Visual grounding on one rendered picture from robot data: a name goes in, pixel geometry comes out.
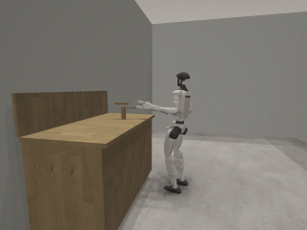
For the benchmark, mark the left robot forearm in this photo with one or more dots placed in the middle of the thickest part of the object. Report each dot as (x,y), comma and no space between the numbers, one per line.
(166,110)

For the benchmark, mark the robot right shin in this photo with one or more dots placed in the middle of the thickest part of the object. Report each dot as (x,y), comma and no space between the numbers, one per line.
(180,166)

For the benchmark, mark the robot left upper arm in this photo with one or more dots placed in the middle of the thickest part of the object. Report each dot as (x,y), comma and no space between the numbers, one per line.
(176,98)

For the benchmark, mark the left robot thigh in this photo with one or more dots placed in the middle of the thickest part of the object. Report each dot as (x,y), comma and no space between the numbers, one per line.
(169,142)

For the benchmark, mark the counter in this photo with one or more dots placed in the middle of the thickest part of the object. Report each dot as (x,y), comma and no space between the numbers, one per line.
(83,167)

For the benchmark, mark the robot right upper arm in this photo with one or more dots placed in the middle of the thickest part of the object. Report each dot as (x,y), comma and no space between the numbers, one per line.
(190,109)

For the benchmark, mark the robot right hand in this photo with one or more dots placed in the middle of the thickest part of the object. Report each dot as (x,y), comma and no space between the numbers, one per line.
(171,125)

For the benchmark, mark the robot left hand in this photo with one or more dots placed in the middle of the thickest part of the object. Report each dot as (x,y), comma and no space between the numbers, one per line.
(146,105)

